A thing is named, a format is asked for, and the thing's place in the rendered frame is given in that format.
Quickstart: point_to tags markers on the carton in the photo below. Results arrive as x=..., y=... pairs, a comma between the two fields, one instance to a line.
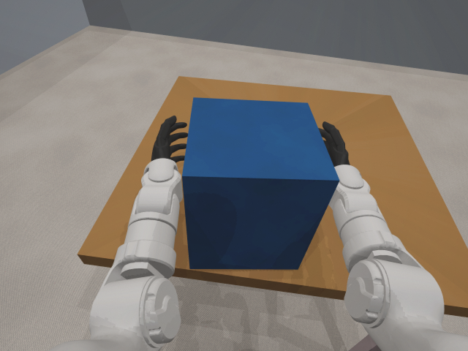
x=257, y=180

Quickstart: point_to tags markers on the robot left upper arm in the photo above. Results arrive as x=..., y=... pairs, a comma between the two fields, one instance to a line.
x=131, y=315

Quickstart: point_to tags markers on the left robot hand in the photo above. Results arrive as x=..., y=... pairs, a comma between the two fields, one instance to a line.
x=162, y=148

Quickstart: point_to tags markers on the right robot hand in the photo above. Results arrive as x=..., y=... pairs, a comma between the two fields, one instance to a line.
x=334, y=144

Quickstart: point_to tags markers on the robot right forearm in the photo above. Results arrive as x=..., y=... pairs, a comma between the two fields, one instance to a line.
x=361, y=225

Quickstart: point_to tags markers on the robot left forearm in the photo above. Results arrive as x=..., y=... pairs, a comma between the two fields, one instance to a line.
x=148, y=249

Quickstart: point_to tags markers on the robot right upper arm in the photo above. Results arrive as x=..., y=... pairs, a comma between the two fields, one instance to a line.
x=400, y=306

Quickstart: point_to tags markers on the table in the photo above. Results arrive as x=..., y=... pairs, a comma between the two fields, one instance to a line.
x=379, y=145

